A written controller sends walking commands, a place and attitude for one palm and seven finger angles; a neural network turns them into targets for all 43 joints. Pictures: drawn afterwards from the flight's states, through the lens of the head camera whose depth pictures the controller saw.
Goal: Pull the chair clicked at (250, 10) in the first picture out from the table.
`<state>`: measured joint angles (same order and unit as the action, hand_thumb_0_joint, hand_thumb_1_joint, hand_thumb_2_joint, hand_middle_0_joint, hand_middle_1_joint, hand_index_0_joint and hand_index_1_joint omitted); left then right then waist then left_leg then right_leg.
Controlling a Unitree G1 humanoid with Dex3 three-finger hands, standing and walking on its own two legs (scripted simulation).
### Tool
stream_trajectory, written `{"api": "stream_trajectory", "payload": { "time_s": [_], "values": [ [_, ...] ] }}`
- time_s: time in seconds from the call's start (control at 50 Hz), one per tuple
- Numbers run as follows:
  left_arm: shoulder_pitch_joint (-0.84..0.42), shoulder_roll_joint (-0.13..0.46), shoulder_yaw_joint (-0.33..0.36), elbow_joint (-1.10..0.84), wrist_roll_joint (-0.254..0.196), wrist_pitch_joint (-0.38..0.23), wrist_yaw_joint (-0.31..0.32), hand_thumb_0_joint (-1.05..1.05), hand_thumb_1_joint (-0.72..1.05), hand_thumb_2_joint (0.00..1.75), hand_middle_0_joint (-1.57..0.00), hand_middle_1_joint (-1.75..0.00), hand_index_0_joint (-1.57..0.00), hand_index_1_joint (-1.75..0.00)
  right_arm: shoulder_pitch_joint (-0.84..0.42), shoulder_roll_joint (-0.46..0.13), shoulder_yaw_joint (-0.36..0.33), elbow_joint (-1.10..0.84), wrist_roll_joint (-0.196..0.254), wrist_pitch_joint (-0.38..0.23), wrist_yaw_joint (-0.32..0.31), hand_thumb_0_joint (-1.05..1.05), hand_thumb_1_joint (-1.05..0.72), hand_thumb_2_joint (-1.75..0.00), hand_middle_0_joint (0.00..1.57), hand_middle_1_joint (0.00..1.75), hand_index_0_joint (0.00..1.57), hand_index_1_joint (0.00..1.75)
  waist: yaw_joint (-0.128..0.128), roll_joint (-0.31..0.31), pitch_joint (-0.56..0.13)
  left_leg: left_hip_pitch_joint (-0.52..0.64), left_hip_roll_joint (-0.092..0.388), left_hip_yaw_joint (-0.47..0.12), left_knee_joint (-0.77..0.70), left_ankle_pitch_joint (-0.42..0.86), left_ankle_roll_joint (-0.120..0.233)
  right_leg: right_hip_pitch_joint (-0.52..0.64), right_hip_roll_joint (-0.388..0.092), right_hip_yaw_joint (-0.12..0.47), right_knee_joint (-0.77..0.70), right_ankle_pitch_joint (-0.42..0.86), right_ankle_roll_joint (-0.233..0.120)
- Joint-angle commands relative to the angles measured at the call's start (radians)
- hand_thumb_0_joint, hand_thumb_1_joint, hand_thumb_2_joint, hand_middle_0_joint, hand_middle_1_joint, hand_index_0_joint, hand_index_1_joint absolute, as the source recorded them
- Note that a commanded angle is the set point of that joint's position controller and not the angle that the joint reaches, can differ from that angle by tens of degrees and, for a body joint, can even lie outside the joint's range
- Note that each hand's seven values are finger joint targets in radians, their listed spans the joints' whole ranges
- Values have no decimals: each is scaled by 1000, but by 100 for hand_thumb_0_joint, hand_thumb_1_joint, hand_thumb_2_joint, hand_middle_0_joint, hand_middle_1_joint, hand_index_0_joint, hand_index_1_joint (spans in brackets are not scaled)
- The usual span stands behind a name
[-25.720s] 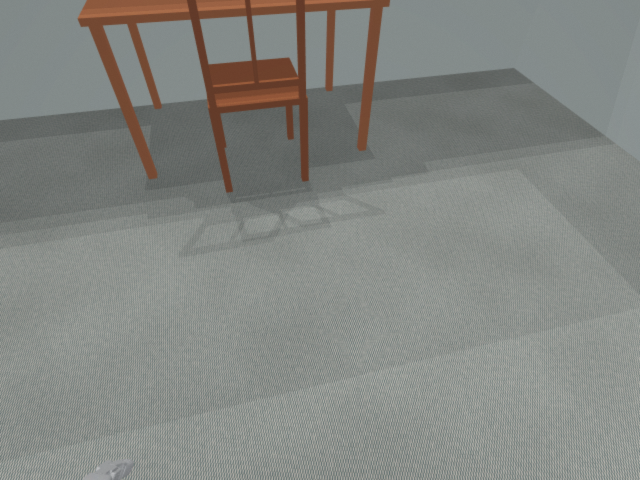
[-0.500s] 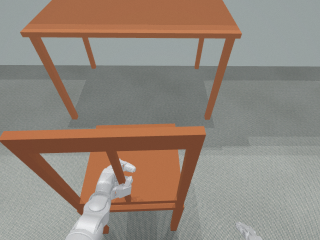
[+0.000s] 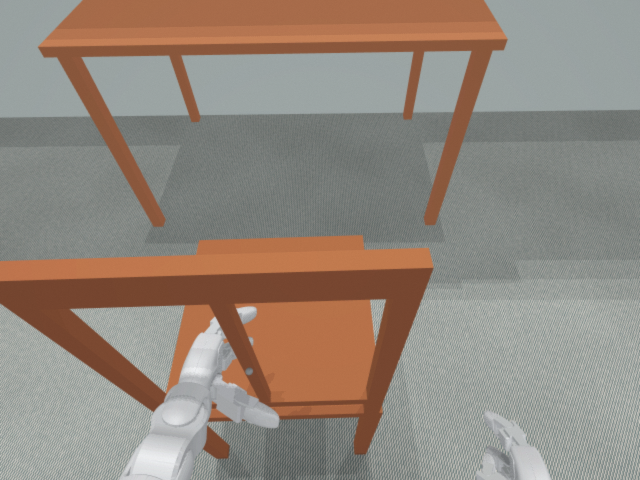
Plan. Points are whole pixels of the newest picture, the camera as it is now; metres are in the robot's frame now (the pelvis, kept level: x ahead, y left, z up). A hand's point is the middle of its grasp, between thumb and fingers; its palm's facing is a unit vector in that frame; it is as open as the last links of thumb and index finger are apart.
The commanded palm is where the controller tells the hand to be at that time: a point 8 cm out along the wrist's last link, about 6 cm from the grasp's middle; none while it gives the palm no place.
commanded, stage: open the thumb and straighten the fingers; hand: left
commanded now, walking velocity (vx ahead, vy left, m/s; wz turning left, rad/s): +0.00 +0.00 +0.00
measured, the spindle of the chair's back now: (248, 359) +0.28 +0.11 -0.04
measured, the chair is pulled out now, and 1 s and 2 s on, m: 0.64 0.64 0.64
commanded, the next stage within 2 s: draw the fingers out of the gap in 0.14 s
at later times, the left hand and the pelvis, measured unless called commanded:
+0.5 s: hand (226, 418) +0.21 +0.13 -0.04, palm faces -0.09 -0.99 -0.13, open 17.5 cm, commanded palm +0.20 +0.17 -0.02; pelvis +0.00 +0.00 -0.01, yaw +2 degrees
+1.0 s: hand out of the picture +0.14 +0.12 -0.04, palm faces -0.08 -0.99 -0.12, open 17.5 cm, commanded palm +0.12 +0.17 -0.02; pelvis -0.01 +0.00 -0.02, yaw +2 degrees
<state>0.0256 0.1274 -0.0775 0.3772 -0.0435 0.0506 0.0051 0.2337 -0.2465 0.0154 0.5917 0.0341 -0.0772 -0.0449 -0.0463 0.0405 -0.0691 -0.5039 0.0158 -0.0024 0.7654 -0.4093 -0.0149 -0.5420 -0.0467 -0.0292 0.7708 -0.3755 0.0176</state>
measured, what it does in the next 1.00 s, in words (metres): stands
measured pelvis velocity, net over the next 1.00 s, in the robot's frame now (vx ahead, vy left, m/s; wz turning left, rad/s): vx -0.01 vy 0.00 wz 0.04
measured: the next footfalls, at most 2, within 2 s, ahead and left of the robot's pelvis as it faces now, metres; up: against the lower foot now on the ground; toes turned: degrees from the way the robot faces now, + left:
none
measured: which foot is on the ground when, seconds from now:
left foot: down 0.00-1.00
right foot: down 0.00-1.00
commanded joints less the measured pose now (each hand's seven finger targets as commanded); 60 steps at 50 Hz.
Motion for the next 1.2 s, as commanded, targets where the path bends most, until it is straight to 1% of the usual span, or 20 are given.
{"api": "stream_trajectory", "payload": {
  "time_s": [0.0, 0.06, 0.14, 0.2, 0.22, 0.24, 0.26, 0.28, 0.44, 0.56, 0.66, 0.74, 0.8, 0.86, 0.94, 1.02, 1.1, 1.12, 1.14, 1.18],
  "values": [
    [-142, 121, 72, -246, -4, -37, -2, 0, -55, 20, 0, 0, 0, 0, -28, -127, -54, -162, 4, -52, -13, 0, -90, -90, 20, 30, 20, 30, 1, -50, -248, 75, -4, 20, -72, 317, 34, 159, 2, -27, -67, 352, -24],
    [-120, 91, 34, -308, -12, -32, -13, 0, -55, 20, 0, 0, 0, 0, -26, -122, -53, -174, 3, -63, -17, 0, -90, -90, 20, 30, 20, 30, -10, -31, -286, 98, -1, 13, -54, 372, 33, 170, 1, -32, -56, 398, -27],
    [-65, 82, 13, -306, -22, -7, -30, 0, -55, 20, 0, 0, 0, 0, -24, -130, -49, -178, 5, -68, -16, 0, -90, -90, 20, 30, 20, 30, -26, -88, -248, 60, -2, 4, -37, 327, 34, 137, 2, -42, -54, 370, -19],
    [-45, 79, -2, -331, -10, 7, -30, 0, -55, 20, 0, 0, 0, 0, -28, -130, -49, -190, 5, -69, -17, 0, -90, -90, 20, 30, 20, 30, -22, -67, -230, 52, -4, 2, -32, 318, 35, 116, 1, -45, -46, 349, -20],
    [-36, 198, 116, -326, -9, 8, -22, 0, -55, 20, 0, 0, 0, 0, -20, -143, -52, -185, 3, -63, -21, 0, -90, -90, 20, 30, 20, 30, -4, -74, -233, 34, -5, -1, -33, 306, 33, 127, 0, -39, -44, 339, -24],
    [-11, 152, 72, -365, -6, 8, -26, 0, -55, 20, 0, 0, 0, 0, -33, -131, -47, -200, 2, -63, -21, 0, -90, -90, 20, 30, 20, 30, 2, -54, -252, 40, -11, 4, -38, 301, 34, 138, -1, -40, -41, 332, -23],
    [27, 183, 101, -374, -8, 9, -21, 0, -55, 20, 0, 0, 0, 0, -33, -134, -49, -208, 3, -65, -25, 0, -90, -90, 20, 30, 20, 30, 8, -65, -239, 33, -8, 0, -37, 309, 35, 144, -1, -39, -42, 336, -28],
    [78, 138, 64, -393, -9, 10, -25, 0, -55, 20, 0, 0, 0, 0, -38, -124, -45, -217, 5, -67, -22, 0, -90, -90, 20, 30, 20, 30, 12, -44, -237, 36, -10, 6, -36, 311, 34, 140, -3, -40, -40, 336, -27],
    [190, 89, -27, -543, -10, 13, -26, 0, -55, 20, 0, 0, 0, 0, -40, -122, -41, -250, 6, -94, -28, 0, -90, -90, 20, 30, 20, 30, -18, -38, -193, 11, -10, -14, -14, 234, 36, 67, 1, -50, -36, 228, -22],
    [248, 158, 26, -602, 1, 10, -13, 0, -55, 20, 0, 0, 0, 0, -44, -126, -41, -256, 3, -107, -44, 0, -90, -90, 20, 30, 20, 30, -5, -55, -179, -24, -15, -25, -5, 168, 37, 43, 4, -48, -30, 140, -26],
    [366, 130, -2, -661, 6, 18, -4, 0, -55, 20, 0, 0, 0, 0, -53, -111, -39, -274, 3, -114, -42, 0, -90, -90, 20, 30, 20, 30, 7, -22, -195, -35, -18, -30, 2, 171, 36, 42, 4, -50, -16, 126, -31],
    [421, 97, -48, -686, 16, 36, -11, 0, -55, 20, 0, 0, 0, 0, -56, -107, -37, -290, 5, -111, -41, 0, -90, -90, 20, 30, 20, 30, -4, -31, -162, -52, -18, -33, 13, 135, 35, 3, 4, -54, -10, 90, -27],
    [469, 110, -37, -706, 15, 51, -11, 0, -55, 20, 0, 0, 0, 0, -61, -105, -38, -300, 5, -106, -44, 0, -90, -90, 20, 30, 20, 30, -1, -67, -152, -80, -19, -36, 17, 105, 38, -1, 6, -53, -12, 56, -25],
    [492, 144, -8, -746, 21, 48, -3, 0, -55, 20, 0, 0, 0, 0, -67, -102, -40, -306, 4, -105, -52, 0, -90, -90, 20, 30, 20, 30, 7, -50, -148, -94, -22, -37, 24, 94, 40, -5, 7, -48, -10, 34, -30],
    [541, 112, -46, -822, 28, 33, 1, 0, -55, 20, 0, 0, 0, 0, -57, -89, -40, -322, 5, -108, -53, 0, -90, -90, 20, 30, 20, 30, 1, -15, -164, -82, -24, -34, 42, 114, 40, -22, 9, -51, 9, 51, -31],
    [623, 102, -54, -820, 25, 36, -10, 0, -55, 20, 0, 0, 0, 0, -57, -85, -45, -320, 7, -106, -57, 0, -90, -90, 20, 30, 20, 30, -4, -52, -156, -102, -25, -35, 59, 119, 42, -28, 12, -51, 13, 67, -27],
    [716, 97, -68, -850, 36, 35, -23, 0, -55, 20, 0, 0, 0, 0, -60, -78, -55, -331, 9, -104, -57, 0, -90, -90, 20, 30, 20, 30, 6, -32, -167, -102, -22, -37, 65, 143, 40, -36, 12, -59, 35, 87, -31],
    [618, 3, -43, -1006, -100, -104, -21, 0, -55, 20, 0, 0, 0, 0, -62, -62, -48, -328, 5, -134, -56, 0, -90, -90, 20, 30, 20, 30, 9, -79, -148, -130, -35, -39, 104, 153, 31, -79, 27, -87, 57, 104, -28],
    [663, 66, 4, -942, -93, -164, -20, 0, -55, 20, 0, 0, 0, 0, -58, -69, -59, -289, 4, -148, -55, 0, -90, -90, 20, 30, 20, 30, 21, -65, -178, -128, -31, -34, 125, 152, 29, -77, 29, -72, 72, 104, -32],
    [664, 101, 47, -984, -105, -225, -16, 0, -55, 20, 0, 0, 0, 0, -43, -67, -59, -280, 5, -156, -52, 0, -90, -90, 20, 30, 20, 30, 28, -24, -198, -128, -33, -35, 122, 164, 27, -73, 30, -71, 86, 102, -37]
  ]
}}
